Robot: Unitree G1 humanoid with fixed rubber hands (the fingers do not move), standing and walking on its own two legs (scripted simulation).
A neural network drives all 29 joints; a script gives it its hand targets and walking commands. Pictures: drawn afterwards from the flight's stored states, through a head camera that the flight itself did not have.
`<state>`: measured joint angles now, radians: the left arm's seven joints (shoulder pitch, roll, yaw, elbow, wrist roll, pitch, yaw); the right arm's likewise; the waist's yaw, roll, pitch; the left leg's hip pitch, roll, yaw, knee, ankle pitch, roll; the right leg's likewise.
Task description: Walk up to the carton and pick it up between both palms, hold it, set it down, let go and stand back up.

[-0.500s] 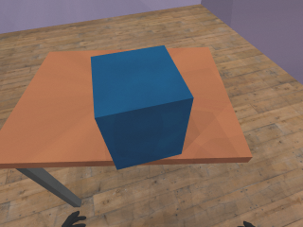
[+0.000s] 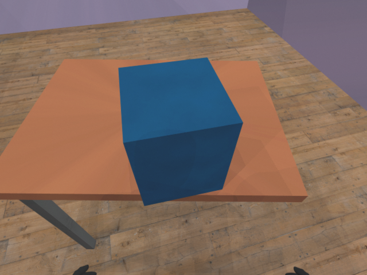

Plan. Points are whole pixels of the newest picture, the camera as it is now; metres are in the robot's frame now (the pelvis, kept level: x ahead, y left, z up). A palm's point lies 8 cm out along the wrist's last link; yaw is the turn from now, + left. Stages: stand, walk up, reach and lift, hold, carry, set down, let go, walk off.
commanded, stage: walk up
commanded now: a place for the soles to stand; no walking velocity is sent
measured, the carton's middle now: (174, 133) +0.40 +0.04 +0.08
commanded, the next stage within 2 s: reach and lift in 1.04 s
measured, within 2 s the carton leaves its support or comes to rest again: neither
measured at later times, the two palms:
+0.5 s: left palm out of the picture +0.08 +0.30 -0.11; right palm out of the picture +0.11 -0.22 -0.10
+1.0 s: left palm out of the picture +0.05 +0.30 -0.11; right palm out of the picture +0.12 -0.23 -0.11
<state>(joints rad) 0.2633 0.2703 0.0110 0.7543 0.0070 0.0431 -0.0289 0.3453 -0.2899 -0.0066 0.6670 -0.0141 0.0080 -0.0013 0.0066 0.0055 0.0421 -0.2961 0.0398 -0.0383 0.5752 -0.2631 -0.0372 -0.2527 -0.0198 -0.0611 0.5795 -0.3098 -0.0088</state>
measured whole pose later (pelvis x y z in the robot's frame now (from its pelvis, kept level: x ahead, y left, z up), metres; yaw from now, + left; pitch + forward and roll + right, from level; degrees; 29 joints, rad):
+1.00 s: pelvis +0.01 +0.03 +0.00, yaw +6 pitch -1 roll -1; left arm 0.35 0.28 0.02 0.68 0.02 0.02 0.01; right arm 0.28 -0.28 -0.02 0.73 -0.01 0.03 0.04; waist 0.00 0.01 0.04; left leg -0.31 -0.04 -0.11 0.60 -0.27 0.00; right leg -0.21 -0.10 -0.14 0.58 -0.34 0.03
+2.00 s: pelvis +0.04 +0.01 +0.02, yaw -2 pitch -2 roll +0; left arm 0.40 0.15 0.03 0.13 -0.03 0.12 0.11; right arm 0.29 -0.28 0.03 0.49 0.15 -0.19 0.11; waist 0.06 -0.02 0.02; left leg -0.07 0.05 0.02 0.29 -0.18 -0.04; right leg -0.03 0.00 -0.01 0.26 -0.19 0.00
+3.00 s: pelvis -0.01 -0.01 +0.02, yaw -5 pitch -4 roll +1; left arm 0.18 0.11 0.06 -0.39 -0.15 0.53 0.21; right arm 0.12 -0.32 0.03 -0.05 0.35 0.18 -0.03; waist 0.10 -0.01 0.09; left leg -0.07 0.08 0.06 0.26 -0.11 -0.06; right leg -0.11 0.03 0.03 0.35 -0.17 -0.03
